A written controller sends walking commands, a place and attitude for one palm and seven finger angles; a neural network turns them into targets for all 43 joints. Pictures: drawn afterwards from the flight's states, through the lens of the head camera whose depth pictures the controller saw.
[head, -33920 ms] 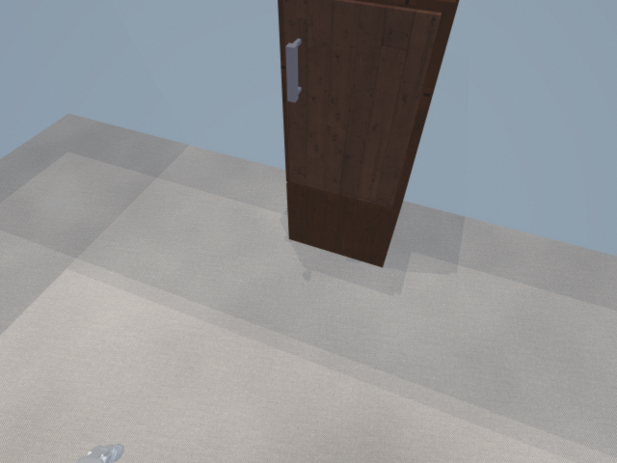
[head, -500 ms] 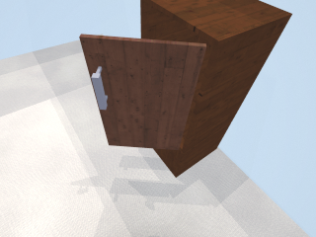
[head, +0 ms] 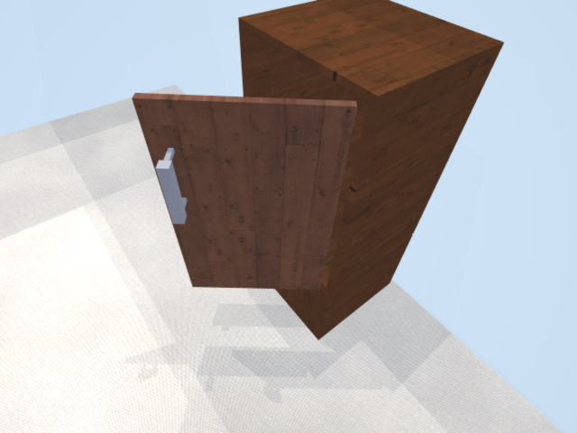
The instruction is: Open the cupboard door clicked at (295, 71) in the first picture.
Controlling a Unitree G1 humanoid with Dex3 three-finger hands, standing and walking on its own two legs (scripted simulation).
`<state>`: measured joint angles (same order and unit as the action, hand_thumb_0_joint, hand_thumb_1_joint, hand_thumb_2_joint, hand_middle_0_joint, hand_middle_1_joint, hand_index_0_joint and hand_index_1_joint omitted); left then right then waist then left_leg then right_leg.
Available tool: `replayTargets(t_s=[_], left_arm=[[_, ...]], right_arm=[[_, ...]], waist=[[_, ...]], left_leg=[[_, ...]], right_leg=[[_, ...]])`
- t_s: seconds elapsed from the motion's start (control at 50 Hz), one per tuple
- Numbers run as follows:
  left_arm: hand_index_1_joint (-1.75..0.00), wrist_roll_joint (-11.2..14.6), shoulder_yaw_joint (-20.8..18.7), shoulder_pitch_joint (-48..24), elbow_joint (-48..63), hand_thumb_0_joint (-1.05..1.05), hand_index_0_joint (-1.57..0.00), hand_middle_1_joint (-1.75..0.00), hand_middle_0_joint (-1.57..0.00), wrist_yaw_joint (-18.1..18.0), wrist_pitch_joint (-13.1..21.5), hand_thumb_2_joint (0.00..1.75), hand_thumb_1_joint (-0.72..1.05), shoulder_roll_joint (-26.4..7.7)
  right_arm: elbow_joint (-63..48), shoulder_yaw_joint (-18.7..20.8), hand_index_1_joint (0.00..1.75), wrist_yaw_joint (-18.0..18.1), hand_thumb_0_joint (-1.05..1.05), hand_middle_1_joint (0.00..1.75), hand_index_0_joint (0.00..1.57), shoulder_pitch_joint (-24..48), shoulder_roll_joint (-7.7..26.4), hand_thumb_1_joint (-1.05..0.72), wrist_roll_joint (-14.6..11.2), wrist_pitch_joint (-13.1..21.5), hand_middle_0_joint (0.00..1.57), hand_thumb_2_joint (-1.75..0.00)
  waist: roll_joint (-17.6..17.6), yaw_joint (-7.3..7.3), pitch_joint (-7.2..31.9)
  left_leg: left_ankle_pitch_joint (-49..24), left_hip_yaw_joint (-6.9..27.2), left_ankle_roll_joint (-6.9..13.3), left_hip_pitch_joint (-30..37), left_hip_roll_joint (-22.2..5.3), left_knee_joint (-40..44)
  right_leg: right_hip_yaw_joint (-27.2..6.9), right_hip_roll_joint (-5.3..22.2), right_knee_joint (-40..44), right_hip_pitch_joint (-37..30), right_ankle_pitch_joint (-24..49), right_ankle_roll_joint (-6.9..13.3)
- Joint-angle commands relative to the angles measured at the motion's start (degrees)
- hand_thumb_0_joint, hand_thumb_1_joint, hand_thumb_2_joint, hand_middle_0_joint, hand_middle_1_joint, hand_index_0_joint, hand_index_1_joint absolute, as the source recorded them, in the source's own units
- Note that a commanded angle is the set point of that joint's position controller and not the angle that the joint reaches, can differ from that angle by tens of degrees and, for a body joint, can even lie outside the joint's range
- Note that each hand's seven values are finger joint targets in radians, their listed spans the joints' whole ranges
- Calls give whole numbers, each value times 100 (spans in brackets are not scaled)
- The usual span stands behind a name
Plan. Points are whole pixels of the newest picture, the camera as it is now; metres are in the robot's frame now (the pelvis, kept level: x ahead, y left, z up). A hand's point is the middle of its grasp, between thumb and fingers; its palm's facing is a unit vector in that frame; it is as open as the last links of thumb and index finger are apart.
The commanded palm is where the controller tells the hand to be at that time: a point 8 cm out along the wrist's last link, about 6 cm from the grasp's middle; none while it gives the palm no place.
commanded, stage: come to a stop and stand still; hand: left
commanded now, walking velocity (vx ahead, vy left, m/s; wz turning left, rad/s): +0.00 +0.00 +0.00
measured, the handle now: (175, 186) +0.54 +0.24 +0.01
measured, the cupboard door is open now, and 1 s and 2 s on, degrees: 52 52 52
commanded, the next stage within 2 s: look again from close up in 1.00 s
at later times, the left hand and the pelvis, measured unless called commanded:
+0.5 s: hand out of the picture -0.04 +0.11 -0.18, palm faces +0.07 -0.99 -0.12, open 7.4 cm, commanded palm none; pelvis +0.01 -0.03 +0.00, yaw +1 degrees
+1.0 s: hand out of the picture -0.02 +0.10 -0.17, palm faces +0.06 -0.99 -0.16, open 7.4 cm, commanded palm none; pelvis +0.01 -0.05 +0.00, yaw +1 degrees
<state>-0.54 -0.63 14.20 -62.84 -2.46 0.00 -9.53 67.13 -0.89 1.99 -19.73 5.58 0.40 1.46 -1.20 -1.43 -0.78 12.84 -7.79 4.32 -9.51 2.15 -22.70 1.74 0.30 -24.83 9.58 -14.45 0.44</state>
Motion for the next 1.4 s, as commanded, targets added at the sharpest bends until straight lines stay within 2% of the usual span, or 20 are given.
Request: replayTargets(t_s=[0.0,0.1,0.4,0.74,0.82,0.92,1.04,1.06,1.08,1.1,1.12,1.14,1.16,1.18,1.2,1.22,1.24,1.26,1.34,1.38], left_arm=[[-30,-7,20,560,5,0,-20,-30,-20,10,76,90,90,-272],[-30,-5,55,727,-85,0,-20,-30,-20,-6,125,90,90,-223],[-30,-20,97,1122,-259,0,-20,-30,-20,-23,179,90,90,-45],[-30,-2,76,1110,-186,0,-20,-30,-20,-17,203,90,90,-98],[-30,-3,61,1084,-154,0,-20,-30,-20,-21,217,90,90,-134],[-30,5,50,1086,-141,0,-20,-30,-20,-25,227,90,90,-167],[-30,0,36,1072,-141,0,-20,-30,-20,-29,223,90,90,-161],[-30,-8,34,1088,-145,0,-20,-30,-20,-32,219,90,90,-150],[-30,-95,31,1324,-273,0,-20,-30,-20,-231,340,90,90,-355],[-30,-56,-12,1092,50,0,-20,-30,-20,-188,363,90,90,-593],[-30,-62,14,857,170,0,-20,-30,-20,-139,376,90,90,-520],[-30,-53,3,735,271,0,-20,-30,-20,-122,409,90,90,-474],[-30,-41,-13,703,292,0,-20,-30,-20,-113,447,90,90,-458],[-30,-25,-14,724,283,0,-20,-30,-20,-104,449,90,90,-400],[-30,-18,-2,670,279,0,-20,-30,-20,-95,416,90,90,-367],[-30,-14,9,639,273,0,-20,-30,-20,-77,373,90,90,-343],[-30,-4,26,624,275,0,-20,-30,-20,-64,336,90,90,-321],[-30,-12,34,654,250,0,-20,-30,-20,-55,326,90,90,-286],[-30,16,52,671,219,0,-20,-30,-20,-25,261,90,90,-337],[-30,14,53,615,239,0,-20,-30,-20,-24,252,90,90,-397]], right_arm=[[-102,98,30,36,0,30,20,-306,546,-90,17,77,20,-90],[-79,79,30,45,0,30,20,-313,529,-90,6,71,20,-90],[-114,71,30,59,0,30,20,-177,494,-90,3,38,20,-90],[-103,69,30,47,0,30,20,-202,467,-90,22,13,20,-90],[-98,73,30,42,0,30,20,-239,445,-90,25,12,20,-90],[-86,76,30,52,0,30,20,-239,445,-90,29,9,20,-90],[-83,73,30,61,0,30,20,-251,429,-90,29,-4,20,-90],[-97,78,30,63,0,30,20,-241,408,-90,29,-9,20,-90],[-526,140,30,-23,0,30,20,427,760,-90,-18,47,20,-90],[-698,125,30,-34,0,30,20,44,393,-90,1,-77,20,-90],[-702,156,30,-64,0,30,20,-97,418,-90,10,-83,20,-90],[-697,143,30,-84,0,30,20,-224,403,-90,22,-63,20,-90],[-687,122,30,-93,0,30,20,-297,351,-90,39,-31,20,-90],[-707,121,30,-80,0,30,20,-341,411,-90,38,-11,20,-90],[-701,128,30,-71,0,30,20,-342,462,-90,37,-5,20,-90],[-687,122,30,-65,0,30,20,-320,482,-90,44,6,20,-90],[-701,105,30,-54,0,30,20,-286,522,-90,49,13,20,-90],[-706,94,30,-47,0,30,20,-217,513,-90,57,41,20,-90],[-692,65,30,-22,0,30,20,-154,699,-90,56,41,20,-90],[-644,55,30,-25,0,30,20,-126,733,-90,60,50,20,-90]], waist=[[103,142,-281],[38,120,-252],[77,140,-435],[60,188,-459],[-27,182,-385],[71,177,-316],[56,176,-463],[91,182,-451],[273,328,-835],[253,-10,-292],[230,-93,-53],[174,-152,142],[141,-124,290],[-47,-118,234],[-12,-118,61],[194,-85,-84],[209,-32,-325],[358,39,-426],[2,104,-460],[55,118,-480]], left_leg=[[-399,975,-175,-58,-936,679],[-745,917,-177,153,-923,571],[-587,876,-203,195,-903,531],[-438,819,-271,37,-876,468],[-458,807,-287,29,-853,422],[-524,761,-314,75,-856,364],[-464,750,-332,16,-858,372],[-502,733,-326,52,-862,357],[-136,389,-501,-679,-781,-984],[777,679,-406,-665,-587,-1179],[821,701,-418,-542,-604,-1246],[519,726,-426,-422,-547,-1084],[185,669,-403,-252,-504,-872],[119,744,-370,-209,-541,-755],[50,774,-349,-182,-599,-610],[-63,835,-334,-185,-635,-421],[-148,920,-297,-312,-695,-269],[-367,951,-275,-365,-727,-150],[-255,1002,-238,-420,-752,20],[-406,1019,-229,-388,-751,72]], right_leg=[[-476,552,482,177,614,135],[-522,575,560,216,851,144],[-610,574,704,371,768,180],[-663,587,764,300,715,240],[-691,592,764,224,828,237],[-701,607,746,166,1099,244],[-709,598,799,223,1021,232],[-715,591,803,209,1104,227],[-1099,993,654,382,3729,-255],[-1432,1278,773,209,2481,12],[-1348,1202,850,391,1283,404],[-1332,1067,771,325,986,627],[-1161,988,597,178,1546,660],[-1155,940,533,232,1500,607],[-1061,865,507,369,1246,572],[-952,732,421,452,936,529],[-874,604,367,511,683,474],[-830,549,324,478,826,443],[-800,494,305,333,508,377],[-771,483,248,286,665,364]])
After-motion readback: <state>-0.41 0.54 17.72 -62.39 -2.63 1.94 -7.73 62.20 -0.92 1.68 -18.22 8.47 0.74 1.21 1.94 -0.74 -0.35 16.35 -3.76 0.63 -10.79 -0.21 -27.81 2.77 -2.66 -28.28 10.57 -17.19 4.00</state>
